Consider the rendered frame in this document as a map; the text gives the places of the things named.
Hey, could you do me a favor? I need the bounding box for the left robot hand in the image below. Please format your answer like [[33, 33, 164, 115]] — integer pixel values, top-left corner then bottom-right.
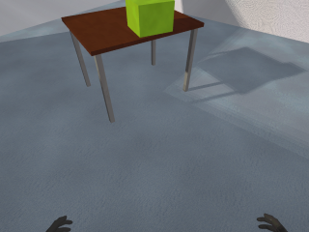
[[46, 216, 72, 232]]

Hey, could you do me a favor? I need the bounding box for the right robot hand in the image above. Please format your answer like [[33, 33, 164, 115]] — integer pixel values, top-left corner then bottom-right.
[[257, 213, 288, 232]]

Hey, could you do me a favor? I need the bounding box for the table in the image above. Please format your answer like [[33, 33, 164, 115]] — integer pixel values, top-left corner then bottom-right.
[[61, 7, 205, 123]]

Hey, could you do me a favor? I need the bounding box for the carton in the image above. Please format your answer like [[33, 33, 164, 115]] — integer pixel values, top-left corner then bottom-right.
[[126, 0, 175, 38]]

